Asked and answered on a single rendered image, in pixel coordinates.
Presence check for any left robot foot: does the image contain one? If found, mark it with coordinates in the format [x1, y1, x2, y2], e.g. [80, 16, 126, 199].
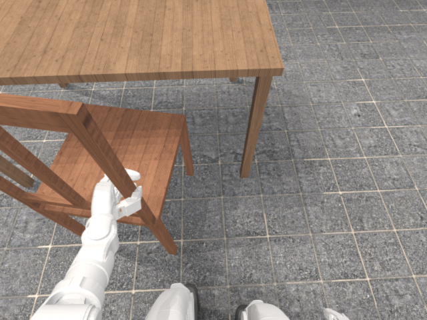
[184, 283, 199, 320]

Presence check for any left robot hand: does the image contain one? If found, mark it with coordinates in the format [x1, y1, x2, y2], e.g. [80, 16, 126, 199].
[91, 168, 142, 220]

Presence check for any left robot upper arm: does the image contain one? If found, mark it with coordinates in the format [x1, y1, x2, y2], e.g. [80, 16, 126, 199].
[33, 304, 102, 320]

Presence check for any table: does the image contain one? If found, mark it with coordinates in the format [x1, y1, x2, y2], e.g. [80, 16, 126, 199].
[0, 0, 284, 187]

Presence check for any chair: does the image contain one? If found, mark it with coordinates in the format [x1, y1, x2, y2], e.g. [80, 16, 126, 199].
[0, 93, 194, 255]

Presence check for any left robot forearm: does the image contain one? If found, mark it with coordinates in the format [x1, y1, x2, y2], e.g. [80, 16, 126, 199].
[30, 213, 119, 320]

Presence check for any left robot thigh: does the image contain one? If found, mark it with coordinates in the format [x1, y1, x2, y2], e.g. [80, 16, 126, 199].
[145, 287, 195, 320]

